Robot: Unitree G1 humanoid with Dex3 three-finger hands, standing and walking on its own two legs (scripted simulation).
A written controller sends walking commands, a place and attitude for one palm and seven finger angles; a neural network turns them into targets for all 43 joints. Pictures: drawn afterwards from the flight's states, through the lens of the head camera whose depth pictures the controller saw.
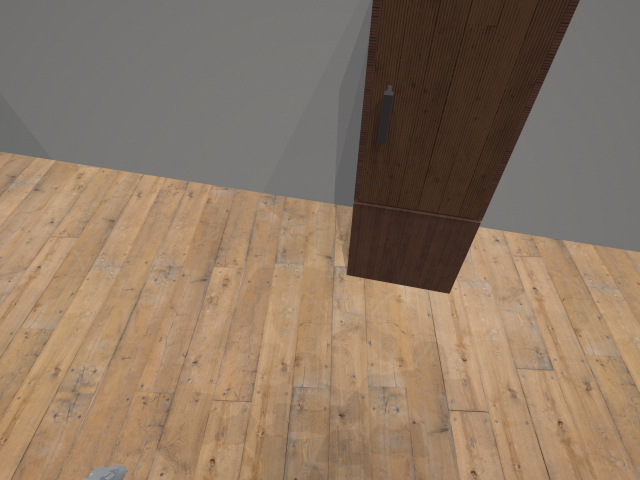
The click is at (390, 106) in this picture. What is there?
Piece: cupboard door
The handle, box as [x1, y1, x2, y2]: [377, 85, 393, 143]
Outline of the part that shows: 392,85 388,85 388,89 384,92 377,141 378,143 385,143 393,92 391,90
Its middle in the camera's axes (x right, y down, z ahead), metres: +0.16 -0.31 +0.97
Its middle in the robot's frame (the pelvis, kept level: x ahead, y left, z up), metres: +0.94 -0.11 -0.02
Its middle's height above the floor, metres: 0.75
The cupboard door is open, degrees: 0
